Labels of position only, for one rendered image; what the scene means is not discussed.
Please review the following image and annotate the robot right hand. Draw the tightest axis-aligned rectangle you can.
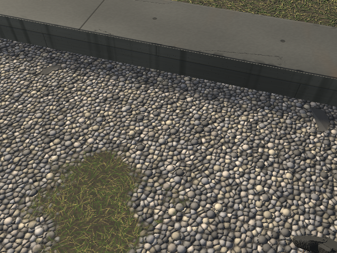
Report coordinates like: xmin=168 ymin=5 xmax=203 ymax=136
xmin=293 ymin=236 xmax=337 ymax=253

